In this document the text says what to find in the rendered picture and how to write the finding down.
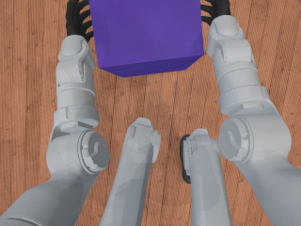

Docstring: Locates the left robot upper arm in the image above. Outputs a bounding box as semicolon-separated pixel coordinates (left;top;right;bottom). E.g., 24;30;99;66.
0;129;110;226

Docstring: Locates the right robot upper arm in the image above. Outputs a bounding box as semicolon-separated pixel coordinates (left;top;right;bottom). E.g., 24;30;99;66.
217;114;301;226

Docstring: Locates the right robot hand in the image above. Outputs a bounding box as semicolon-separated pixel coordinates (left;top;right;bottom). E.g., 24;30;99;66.
200;0;231;26

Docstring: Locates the left robot hand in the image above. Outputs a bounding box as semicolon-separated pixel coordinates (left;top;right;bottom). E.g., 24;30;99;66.
65;0;94;42

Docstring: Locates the robot right shin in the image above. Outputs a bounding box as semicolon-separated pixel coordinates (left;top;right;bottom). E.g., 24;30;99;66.
185;128;221;176

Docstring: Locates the carton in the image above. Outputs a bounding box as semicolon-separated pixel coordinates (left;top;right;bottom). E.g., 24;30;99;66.
88;0;204;78

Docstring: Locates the left robot forearm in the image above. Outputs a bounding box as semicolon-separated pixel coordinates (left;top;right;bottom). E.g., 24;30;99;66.
46;35;100;160

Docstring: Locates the right robot forearm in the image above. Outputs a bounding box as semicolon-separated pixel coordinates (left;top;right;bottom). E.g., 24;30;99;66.
206;15;292;138

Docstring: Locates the robot left thigh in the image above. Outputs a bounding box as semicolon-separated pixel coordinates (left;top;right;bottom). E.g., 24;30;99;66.
99;123;161;226

